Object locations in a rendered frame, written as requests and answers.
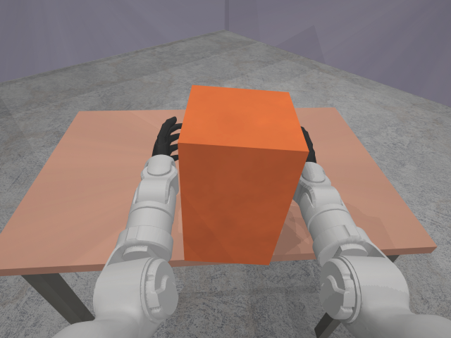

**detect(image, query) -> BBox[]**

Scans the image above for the robot left hand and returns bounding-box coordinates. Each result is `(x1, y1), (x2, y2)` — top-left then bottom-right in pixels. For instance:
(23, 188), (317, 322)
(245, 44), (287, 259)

(152, 116), (182, 161)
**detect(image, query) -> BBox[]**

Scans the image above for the right robot forearm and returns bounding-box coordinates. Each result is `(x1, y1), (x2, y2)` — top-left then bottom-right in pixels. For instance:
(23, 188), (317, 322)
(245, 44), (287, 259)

(292, 162), (409, 292)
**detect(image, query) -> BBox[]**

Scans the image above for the robot left upper arm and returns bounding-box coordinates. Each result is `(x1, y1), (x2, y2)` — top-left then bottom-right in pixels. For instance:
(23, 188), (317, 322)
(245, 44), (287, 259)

(52, 256), (178, 338)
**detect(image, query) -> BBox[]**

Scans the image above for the robot right upper arm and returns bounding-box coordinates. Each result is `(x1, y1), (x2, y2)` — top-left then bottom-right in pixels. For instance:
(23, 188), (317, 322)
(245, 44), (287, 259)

(319, 256), (451, 338)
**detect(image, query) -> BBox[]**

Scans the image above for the carton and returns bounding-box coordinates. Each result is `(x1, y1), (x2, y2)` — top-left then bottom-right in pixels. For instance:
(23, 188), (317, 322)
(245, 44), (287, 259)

(178, 85), (309, 265)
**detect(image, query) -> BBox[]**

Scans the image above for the table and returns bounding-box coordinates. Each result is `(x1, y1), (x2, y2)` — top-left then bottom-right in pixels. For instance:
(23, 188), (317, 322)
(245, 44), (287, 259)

(0, 107), (437, 338)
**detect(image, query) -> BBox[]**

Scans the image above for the left robot forearm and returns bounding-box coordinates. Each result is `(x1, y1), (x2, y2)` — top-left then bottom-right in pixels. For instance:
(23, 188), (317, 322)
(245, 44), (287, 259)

(93, 155), (179, 313)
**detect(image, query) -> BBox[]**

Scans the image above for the robot right hand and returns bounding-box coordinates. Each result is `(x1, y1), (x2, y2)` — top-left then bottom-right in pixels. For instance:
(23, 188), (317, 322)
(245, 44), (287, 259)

(301, 127), (316, 163)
